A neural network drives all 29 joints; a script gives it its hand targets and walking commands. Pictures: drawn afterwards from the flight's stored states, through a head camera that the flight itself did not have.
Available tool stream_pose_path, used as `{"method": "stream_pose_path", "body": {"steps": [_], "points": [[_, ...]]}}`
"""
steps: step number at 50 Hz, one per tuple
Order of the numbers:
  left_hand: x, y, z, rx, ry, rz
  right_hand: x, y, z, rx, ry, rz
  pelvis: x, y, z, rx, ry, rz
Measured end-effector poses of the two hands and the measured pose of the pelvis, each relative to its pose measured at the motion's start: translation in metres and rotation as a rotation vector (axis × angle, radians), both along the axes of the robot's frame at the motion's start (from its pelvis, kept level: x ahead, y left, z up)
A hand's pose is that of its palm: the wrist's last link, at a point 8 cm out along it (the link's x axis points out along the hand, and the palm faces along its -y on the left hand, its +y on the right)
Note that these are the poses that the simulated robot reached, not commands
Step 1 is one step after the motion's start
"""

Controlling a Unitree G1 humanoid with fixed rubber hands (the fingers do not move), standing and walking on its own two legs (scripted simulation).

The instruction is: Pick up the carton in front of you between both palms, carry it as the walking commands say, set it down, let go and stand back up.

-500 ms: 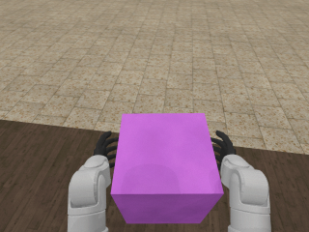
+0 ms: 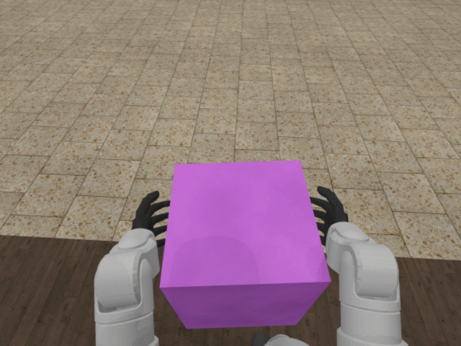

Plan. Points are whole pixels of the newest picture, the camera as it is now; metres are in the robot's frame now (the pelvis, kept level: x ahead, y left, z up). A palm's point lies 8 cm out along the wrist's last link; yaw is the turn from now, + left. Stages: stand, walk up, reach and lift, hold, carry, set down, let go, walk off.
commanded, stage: carry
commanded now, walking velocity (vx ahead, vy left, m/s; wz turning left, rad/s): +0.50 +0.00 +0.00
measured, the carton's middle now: (239, 250) +0.28 -0.01 +0.01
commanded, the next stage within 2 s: none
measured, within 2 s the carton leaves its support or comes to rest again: neither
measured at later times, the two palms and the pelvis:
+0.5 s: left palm (161, 87) +0.64 +0.15 +0.12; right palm (288, 85) +0.64 -0.15 +0.13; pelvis +0.30 +0.01 -0.01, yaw +0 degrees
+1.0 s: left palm (172, 63) +0.77 +0.14 +0.12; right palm (283, 63) +0.77 -0.16 +0.11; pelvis +0.40 -0.01 +0.01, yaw +0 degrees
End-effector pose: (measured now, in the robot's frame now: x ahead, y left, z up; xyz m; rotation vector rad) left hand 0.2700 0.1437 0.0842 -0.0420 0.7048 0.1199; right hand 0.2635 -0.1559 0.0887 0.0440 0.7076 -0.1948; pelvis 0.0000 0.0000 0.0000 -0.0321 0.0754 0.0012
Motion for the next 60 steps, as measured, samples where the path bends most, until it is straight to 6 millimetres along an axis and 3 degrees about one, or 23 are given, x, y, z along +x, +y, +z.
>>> {"method": "stream_pose_path", "body": {"steps": [3, 6, 10, 14, 19, 23, 26, 30, 35, 40, 51, 60], "points": [[0.043, -0.004, -0.013, 0.021, 0.003, 0.034, 0.053, -0.004, -0.018, 0.019, 0.003, 0.035, 0.048, -0.012, -0.014, -0.005, -0.019, 0.023], [0.074, -0.002, -0.016, 0.019, 0.051, 0.077, 0.096, -0.002, -0.024, 0.022, 0.050, 0.075, 0.082, -0.021, -0.005, 0.010, -0.014, 0.042], [0.116, 0.001, -0.004, 0.018, 0.055, 0.121, 0.151, 0.003, -0.012, 0.024, 0.054, 0.116, 0.127, -0.027, 0.013, 0.039, -0.003, 0.050], [0.172, 0.003, 0.015, 0.018, 0.006, 0.128, 0.205, 0.004, 0.003, 0.033, 0.005, 0.115, 0.174, -0.025, 0.022, 0.062, -0.002, 0.037], [0.257, 0.002, 0.034, 0.024, -0.071, 0.070, 0.275, 0.002, 0.023, 0.019, -0.072, 0.076, 0.232, -0.013, 0.018, 0.055, -0.021, 0.023], [0.335, 0.005, 0.041, 0.046, -0.115, -0.005, 0.340, 0.005, 0.036, -0.038, -0.114, 0.057, 0.280, 0.001, -0.001, 0.028, -0.046, 0.007], [0.386, 0.009, 0.035, 0.049, -0.085, -0.045, 0.385, 0.009, 0.037, -0.081, -0.079, 0.057, 0.304, 0.006, -0.011, 0.046, -0.044, -0.001], [0.427, 0.011, 0.026, 0.056, 0.021, -0.055, 0.425, 0.011, 0.027, -0.083, 0.028, 0.059, 0.323, 0.010, -0.005, 0.039, -0.020, -0.013], [0.463, 0.011, 0.025, 0.055, 0.065, -0.028, 0.464, 0.011, 0.020, -0.047, 0.068, 0.059, 0.348, 0.009, 0.002, 0.032, 0.001, -0.011], [0.486, 0.009, 0.026, 0.042, 0.051, 0.001, 0.490, 0.009, 0.019, -0.025, 0.053, 0.056, 0.370, 0.004, 0.005, 0.039, 0.026, -0.011], [0.503, -0.010, 0.034, 0.019, 0.003, 0.024, 0.507, -0.011, 0.026, 0.005, 0.003, 0.031, 0.402, -0.012, 0.014, 0.058, 0.034, -0.011], [0.512, -0.033, 0.042, 0.048, -0.014, 0.011, 0.515, -0.033, 0.028, 0.008, -0.013, 0.039, 0.415, -0.028, 0.012, 0.068, 0.036, -0.022]]}}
